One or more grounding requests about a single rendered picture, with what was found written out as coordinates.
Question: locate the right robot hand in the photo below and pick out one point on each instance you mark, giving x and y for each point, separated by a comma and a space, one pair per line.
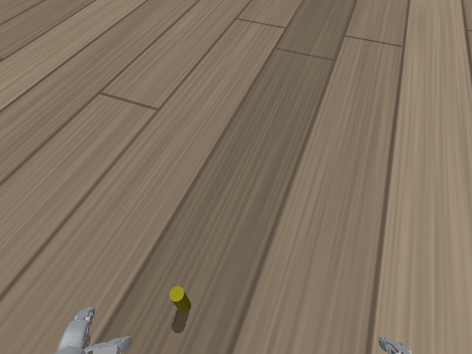
392, 347

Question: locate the can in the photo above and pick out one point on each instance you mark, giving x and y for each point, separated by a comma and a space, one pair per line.
180, 299

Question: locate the left robot hand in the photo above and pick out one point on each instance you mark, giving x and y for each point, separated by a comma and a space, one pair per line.
77, 334

